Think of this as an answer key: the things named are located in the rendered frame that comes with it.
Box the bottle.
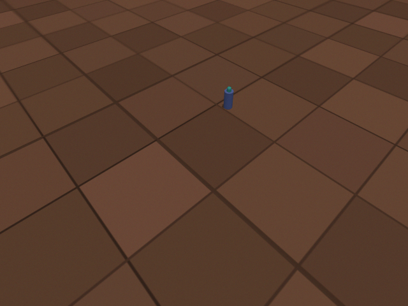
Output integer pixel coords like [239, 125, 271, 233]
[224, 86, 234, 110]

